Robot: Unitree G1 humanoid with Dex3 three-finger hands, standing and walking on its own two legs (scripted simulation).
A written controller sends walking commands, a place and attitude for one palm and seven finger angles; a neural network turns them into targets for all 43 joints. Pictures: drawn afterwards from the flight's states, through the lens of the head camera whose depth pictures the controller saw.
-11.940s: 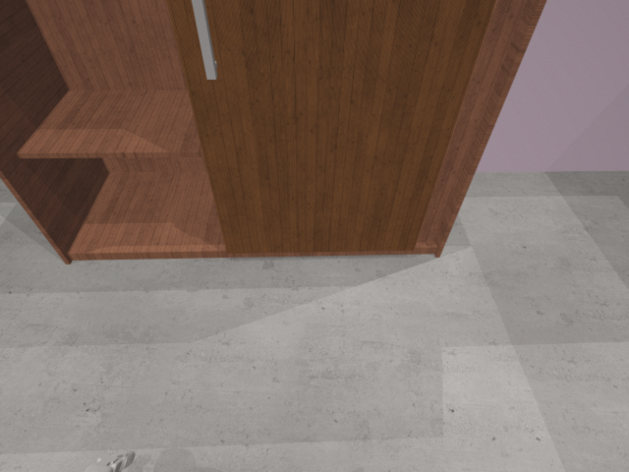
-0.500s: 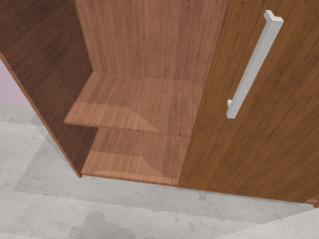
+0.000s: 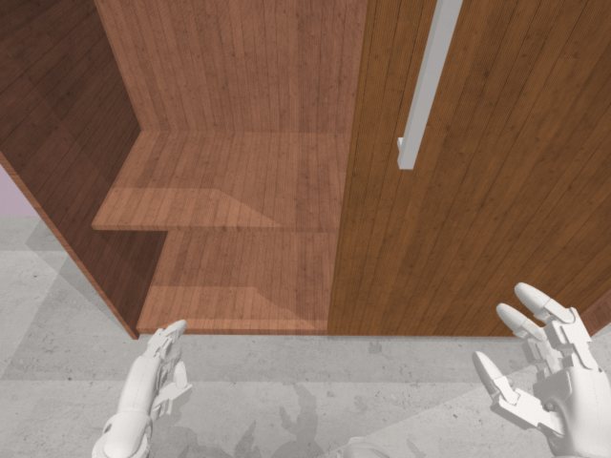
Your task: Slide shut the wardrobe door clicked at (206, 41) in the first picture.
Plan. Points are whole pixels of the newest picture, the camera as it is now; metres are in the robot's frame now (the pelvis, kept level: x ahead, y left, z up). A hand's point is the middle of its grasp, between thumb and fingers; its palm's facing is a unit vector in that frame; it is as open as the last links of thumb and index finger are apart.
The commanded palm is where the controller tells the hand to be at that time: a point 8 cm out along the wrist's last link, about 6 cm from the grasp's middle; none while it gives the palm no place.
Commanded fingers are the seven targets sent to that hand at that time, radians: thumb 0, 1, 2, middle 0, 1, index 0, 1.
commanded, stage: raise the hand with hooked fingers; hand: right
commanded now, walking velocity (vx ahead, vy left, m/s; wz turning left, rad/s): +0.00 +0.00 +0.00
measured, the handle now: (423, 75) +0.57 -0.17 +0.23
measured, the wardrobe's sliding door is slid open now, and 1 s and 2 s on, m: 0.64 0.64 0.64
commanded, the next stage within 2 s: move the hooked fingers beside the handle in 1.50 s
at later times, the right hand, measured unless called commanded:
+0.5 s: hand (547, 283) +0.26 -0.24 +0.16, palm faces +0.02 +1.00 -0.08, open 12.6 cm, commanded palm +0.23 -0.30 +0.18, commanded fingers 0.00 0.41 -0.34 0.29 1.14 0.29 1.14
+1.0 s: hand out of the picture +0.29 -0.30 +0.26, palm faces +0.10 +0.99 -0.13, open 13.9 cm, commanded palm +0.26 -0.34 +0.26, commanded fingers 0.00 0.50 -0.30 0.30 1.20 0.30 1.20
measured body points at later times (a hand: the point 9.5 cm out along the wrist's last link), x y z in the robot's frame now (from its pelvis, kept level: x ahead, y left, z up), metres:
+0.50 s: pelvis +0.02 -0.03 +0.04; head +0.01 -0.02 +0.49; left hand +0.17 +0.23 -0.04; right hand +0.26 -0.30 +0.17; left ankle +0.00 +0.08 -0.69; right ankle +0.08 -0.12 -0.69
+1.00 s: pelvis +0.02 -0.03 +0.05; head +0.00 -0.01 +0.50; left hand +0.23 +0.18 -0.01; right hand +0.28 -0.35 +0.27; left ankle +0.00 +0.08 -0.69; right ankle +0.08 -0.12 -0.69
